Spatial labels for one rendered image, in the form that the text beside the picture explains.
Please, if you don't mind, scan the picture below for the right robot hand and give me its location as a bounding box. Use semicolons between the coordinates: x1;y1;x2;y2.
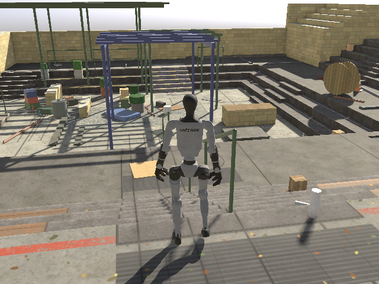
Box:
208;171;222;186

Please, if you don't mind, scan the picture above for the robot left forearm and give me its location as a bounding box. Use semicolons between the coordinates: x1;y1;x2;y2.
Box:
156;143;168;169

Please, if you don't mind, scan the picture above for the robot right forearm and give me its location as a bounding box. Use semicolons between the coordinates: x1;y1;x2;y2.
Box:
210;145;221;173

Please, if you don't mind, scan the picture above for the left robot shin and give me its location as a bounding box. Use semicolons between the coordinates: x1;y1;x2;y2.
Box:
172;199;181;237

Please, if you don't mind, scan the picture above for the left robot hand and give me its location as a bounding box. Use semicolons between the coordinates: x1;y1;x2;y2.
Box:
155;168;169;182

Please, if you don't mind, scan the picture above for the right robot upper arm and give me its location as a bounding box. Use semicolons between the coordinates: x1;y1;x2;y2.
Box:
202;120;216;154

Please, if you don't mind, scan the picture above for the left robot upper arm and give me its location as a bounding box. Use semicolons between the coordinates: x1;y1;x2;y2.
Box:
162;120;178;152

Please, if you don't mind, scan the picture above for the robot right thigh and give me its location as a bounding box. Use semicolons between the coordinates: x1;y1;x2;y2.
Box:
197;164;209;199

